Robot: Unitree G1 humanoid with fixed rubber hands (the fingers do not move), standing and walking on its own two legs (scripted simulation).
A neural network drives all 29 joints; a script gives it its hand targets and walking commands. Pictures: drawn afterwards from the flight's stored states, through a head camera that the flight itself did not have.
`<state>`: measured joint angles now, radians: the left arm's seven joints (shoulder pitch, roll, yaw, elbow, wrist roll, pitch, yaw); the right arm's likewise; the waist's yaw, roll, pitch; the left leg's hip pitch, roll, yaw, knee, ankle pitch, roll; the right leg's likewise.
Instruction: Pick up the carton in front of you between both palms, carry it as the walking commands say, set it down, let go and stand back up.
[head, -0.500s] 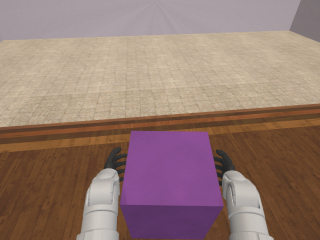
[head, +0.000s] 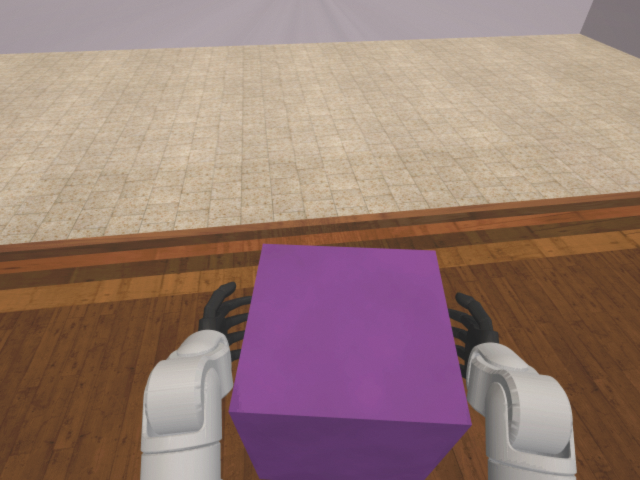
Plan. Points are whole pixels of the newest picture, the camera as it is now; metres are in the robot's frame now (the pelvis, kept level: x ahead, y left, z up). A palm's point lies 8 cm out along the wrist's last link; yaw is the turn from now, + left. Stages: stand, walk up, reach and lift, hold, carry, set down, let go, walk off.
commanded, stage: carry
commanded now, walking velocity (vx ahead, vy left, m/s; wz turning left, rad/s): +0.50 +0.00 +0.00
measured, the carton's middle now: (342, 370) +0.29 -0.01 +0.02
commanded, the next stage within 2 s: none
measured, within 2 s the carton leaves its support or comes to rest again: neither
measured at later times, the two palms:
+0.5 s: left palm (245, 182) +0.60 +0.16 +0.10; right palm (420, 189) +0.57 -0.14 +0.11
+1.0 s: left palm (269, 100) +0.97 +0.15 +0.10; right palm (390, 105) +0.96 -0.15 +0.09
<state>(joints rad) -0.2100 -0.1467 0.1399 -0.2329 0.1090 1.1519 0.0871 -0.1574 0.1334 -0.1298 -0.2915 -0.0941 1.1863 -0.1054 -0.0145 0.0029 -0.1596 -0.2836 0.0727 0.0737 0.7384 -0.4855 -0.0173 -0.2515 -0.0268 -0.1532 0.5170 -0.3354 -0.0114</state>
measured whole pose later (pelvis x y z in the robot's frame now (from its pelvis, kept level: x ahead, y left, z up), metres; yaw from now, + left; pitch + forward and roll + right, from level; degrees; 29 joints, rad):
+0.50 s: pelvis +0.30 +0.03 +0.01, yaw -4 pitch +6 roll -3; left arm -0.22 -0.14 0.12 -0.40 0.12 1.20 0.10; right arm -0.20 0.14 -0.14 -0.38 -0.07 1.20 -0.10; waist -0.04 0.00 -0.08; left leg 0.06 0.02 0.17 0.22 -0.38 0.04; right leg -0.64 -0.05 -0.17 0.69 -0.13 -0.02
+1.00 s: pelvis +0.68 +0.00 +0.00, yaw -2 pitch +4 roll +1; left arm -0.25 -0.14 0.16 -0.30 0.09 1.15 0.10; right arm -0.22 0.14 -0.13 -0.32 -0.10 1.16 -0.10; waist 0.03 -0.02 -0.05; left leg -0.63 0.08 0.17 0.65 -0.08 0.05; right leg 0.04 -0.02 -0.22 0.33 -0.43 -0.02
